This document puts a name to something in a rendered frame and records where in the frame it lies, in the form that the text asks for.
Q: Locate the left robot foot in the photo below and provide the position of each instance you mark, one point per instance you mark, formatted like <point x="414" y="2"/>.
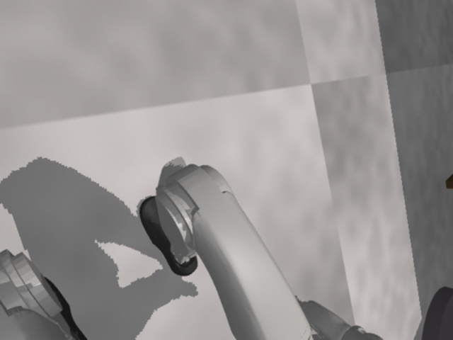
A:
<point x="66" y="313"/>

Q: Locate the right robot hand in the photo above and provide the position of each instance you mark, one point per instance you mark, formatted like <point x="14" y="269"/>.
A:
<point x="324" y="322"/>

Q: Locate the right robot arm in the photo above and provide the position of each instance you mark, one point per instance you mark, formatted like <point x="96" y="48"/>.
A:
<point x="358" y="333"/>

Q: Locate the right robot foot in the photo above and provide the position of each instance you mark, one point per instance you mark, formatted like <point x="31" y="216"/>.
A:
<point x="150" y="219"/>

